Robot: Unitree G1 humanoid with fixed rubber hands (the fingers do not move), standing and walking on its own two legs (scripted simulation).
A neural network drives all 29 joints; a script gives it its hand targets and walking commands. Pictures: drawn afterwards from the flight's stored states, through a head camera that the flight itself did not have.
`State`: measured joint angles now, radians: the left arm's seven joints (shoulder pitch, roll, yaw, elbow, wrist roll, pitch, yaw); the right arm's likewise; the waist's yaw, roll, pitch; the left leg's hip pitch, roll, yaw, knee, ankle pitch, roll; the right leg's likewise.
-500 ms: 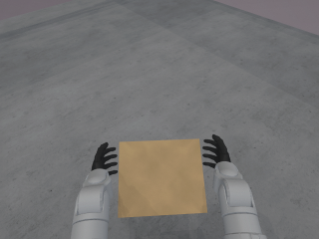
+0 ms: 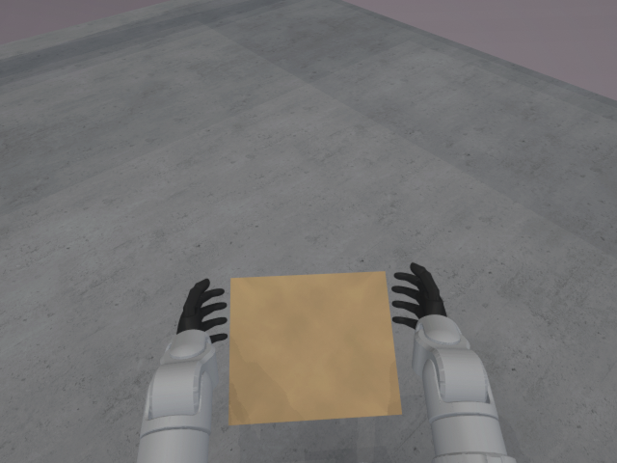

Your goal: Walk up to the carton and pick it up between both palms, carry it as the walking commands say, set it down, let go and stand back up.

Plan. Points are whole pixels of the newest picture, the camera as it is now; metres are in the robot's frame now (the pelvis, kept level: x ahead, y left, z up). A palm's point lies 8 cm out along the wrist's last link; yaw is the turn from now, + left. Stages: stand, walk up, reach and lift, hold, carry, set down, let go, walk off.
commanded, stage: carry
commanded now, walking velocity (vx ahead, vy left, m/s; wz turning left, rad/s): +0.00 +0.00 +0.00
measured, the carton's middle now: (310, 345) +0.32 -0.01 -0.09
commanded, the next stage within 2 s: none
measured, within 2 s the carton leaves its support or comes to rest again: neither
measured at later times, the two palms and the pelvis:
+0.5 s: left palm (201, 187) +0.58 +0.16 +0.03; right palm (371, 178) +0.56 -0.15 +0.04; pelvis +0.28 +0.02 +0.00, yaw -2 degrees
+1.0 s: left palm (220, 97) +0.92 +0.15 +0.01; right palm (345, 96) +0.88 -0.15 +0.02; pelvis +0.60 +0.03 -0.01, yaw -4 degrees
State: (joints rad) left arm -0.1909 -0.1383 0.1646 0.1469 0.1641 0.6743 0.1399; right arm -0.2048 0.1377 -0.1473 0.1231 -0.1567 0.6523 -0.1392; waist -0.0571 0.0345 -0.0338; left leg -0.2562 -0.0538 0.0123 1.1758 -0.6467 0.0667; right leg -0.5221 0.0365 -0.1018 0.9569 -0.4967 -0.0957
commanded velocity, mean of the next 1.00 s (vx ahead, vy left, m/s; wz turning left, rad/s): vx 0.00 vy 0.00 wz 0.00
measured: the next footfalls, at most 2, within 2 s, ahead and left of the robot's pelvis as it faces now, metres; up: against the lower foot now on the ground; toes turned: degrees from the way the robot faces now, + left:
left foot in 0.18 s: +0.08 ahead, +0.09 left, +0.00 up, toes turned +0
right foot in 0.42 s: +0.27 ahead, -0.04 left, +0.00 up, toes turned -9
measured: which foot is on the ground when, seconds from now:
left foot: up 0.00-0.16, down 0.18-0.42, up 0.44-0.62, down 0.64-0.90, up 0.92-1.00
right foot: down 0.00-0.20, up 0.22-0.40, down 0.42-0.66, up 0.68-0.88, down 0.90-1.00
